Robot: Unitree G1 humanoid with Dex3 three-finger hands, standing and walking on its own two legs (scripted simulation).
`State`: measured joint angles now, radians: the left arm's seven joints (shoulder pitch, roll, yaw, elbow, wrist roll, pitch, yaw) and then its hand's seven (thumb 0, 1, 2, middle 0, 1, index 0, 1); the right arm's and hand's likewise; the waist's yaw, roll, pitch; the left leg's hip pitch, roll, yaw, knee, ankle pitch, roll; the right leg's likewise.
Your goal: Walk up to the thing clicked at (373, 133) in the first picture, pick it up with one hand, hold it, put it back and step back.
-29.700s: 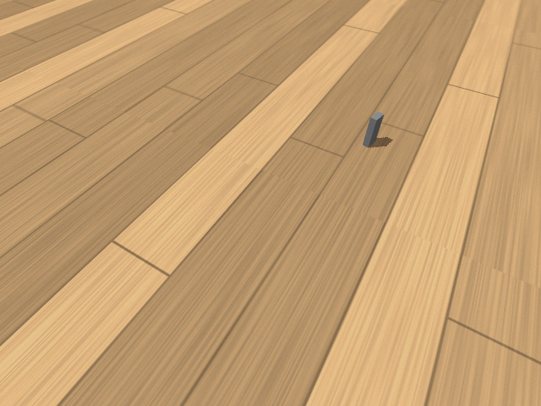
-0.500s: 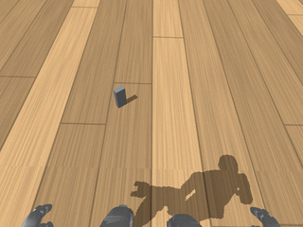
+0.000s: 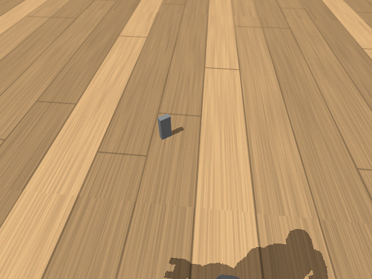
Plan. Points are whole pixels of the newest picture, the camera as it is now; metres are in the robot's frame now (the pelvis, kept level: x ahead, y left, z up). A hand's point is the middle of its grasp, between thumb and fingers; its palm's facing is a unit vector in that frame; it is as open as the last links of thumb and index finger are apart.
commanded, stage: step back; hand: left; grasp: from the side
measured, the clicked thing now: (164, 127) +1.13 +0.19 -0.67
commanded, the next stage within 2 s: stand in 0.76 s
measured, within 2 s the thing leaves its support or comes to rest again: neither
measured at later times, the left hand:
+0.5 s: hand out of the picture +0.09 +0.27 -0.15, palm faces +0.00 -0.93 -0.36, open 7.4 cm
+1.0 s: hand (83, 262) +0.17 +0.26 -0.14, palm faces -0.06 -0.94 -0.34, open 7.4 cm
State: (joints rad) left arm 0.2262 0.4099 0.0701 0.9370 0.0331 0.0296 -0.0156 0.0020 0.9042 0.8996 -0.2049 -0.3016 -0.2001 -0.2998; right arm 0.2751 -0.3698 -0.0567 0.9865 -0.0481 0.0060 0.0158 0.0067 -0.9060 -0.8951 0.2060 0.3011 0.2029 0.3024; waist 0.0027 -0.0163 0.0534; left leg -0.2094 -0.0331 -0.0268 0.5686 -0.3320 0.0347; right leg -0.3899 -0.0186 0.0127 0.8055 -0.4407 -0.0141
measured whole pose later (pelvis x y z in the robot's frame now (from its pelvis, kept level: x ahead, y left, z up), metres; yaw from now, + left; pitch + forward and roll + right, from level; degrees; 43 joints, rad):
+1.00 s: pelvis +0.06 +0.01 +0.02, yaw -2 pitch -2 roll +0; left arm 0.06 0.35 0.00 1.11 0.01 -0.02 0.00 0.00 0.91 0.90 -0.20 -0.30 -0.20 -0.30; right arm 0.03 -0.34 -0.02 1.12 -0.01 -0.01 0.01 0.00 -0.91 -0.90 0.21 0.30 0.20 0.30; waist 0.00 0.00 0.05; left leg -0.16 0.01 0.04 0.37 -0.18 0.00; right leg -0.10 -0.02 0.02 0.35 -0.22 0.03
